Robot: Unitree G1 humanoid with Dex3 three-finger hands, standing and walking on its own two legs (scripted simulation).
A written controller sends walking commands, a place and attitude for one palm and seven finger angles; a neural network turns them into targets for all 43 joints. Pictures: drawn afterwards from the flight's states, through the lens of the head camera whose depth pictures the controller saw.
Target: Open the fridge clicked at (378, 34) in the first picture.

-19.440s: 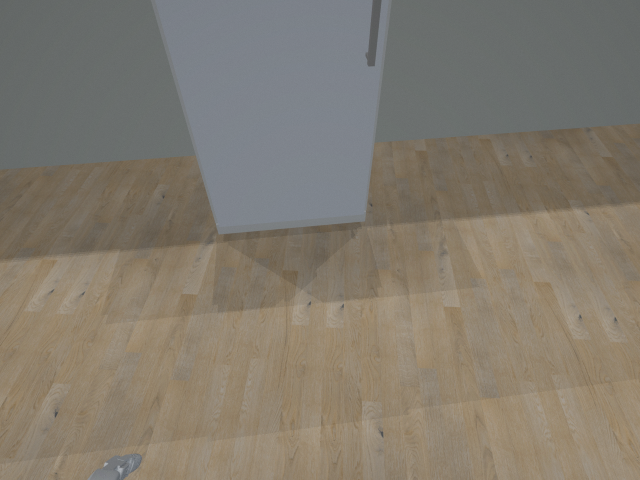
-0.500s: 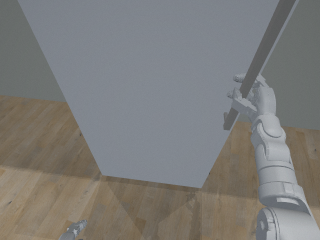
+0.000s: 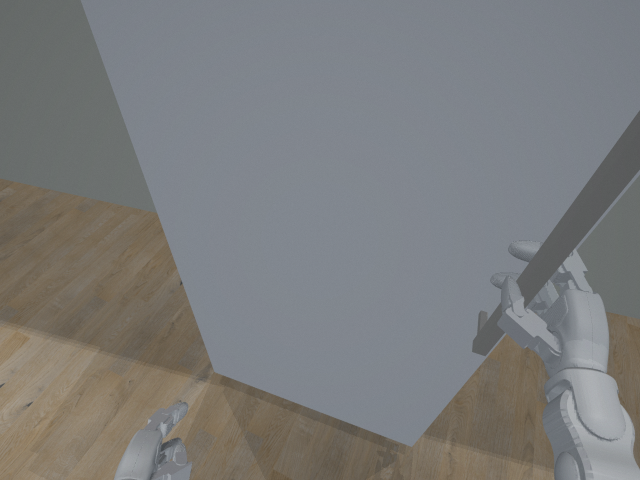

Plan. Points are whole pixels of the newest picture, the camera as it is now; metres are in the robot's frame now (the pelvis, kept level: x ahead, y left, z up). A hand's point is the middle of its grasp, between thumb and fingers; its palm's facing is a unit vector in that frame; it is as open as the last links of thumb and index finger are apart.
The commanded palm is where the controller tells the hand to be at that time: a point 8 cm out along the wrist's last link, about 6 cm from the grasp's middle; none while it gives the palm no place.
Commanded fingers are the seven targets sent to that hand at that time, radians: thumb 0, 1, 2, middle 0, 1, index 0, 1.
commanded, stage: walk backward, drawing the door open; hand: right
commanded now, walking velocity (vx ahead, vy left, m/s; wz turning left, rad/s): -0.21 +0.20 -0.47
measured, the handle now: (564, 219) +0.34 -0.21 +0.22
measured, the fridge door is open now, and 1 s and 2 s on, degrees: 5 26 64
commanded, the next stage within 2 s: none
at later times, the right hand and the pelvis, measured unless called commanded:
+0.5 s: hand (492, 355) +0.24 -0.15 +0.12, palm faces +0.37 +0.90 -0.25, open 6.0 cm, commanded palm +0.19 -0.18 +0.13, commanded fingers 0.00 -0.90 -0.90 0.45 1.40 0.45 1.40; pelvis +0.03 +0.04 -0.01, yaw -16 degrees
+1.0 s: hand (425, 451) +0.15 -0.07 +0.12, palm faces +0.72 +0.63 -0.28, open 6.1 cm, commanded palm +0.09 -0.08 +0.13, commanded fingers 0.00 -0.90 -0.90 0.45 1.40 0.45 1.40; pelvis +0.05 +0.21 -0.01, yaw -36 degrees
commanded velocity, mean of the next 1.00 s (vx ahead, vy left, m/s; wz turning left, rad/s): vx -0.24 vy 0.28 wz -0.54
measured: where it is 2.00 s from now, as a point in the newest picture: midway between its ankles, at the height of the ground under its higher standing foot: outside the picture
